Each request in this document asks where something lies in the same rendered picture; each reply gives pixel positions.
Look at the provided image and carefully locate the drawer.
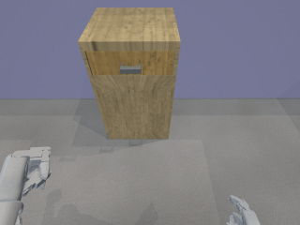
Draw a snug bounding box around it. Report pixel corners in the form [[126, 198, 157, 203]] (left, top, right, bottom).
[[86, 51, 174, 76]]

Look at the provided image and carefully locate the right robot hand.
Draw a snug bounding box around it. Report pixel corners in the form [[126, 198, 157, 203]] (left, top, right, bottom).
[[226, 195, 262, 225]]

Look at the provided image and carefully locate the handle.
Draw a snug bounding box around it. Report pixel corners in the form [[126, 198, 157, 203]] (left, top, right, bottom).
[[119, 63, 142, 74]]

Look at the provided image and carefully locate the cabinet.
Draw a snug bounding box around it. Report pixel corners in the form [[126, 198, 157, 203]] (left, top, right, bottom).
[[78, 7, 181, 140]]

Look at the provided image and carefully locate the left robot forearm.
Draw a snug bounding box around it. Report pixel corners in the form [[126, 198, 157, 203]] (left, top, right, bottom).
[[0, 200, 24, 225]]

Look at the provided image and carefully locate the left robot hand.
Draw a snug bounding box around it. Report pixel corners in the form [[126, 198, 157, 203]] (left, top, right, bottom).
[[0, 146, 52, 201]]

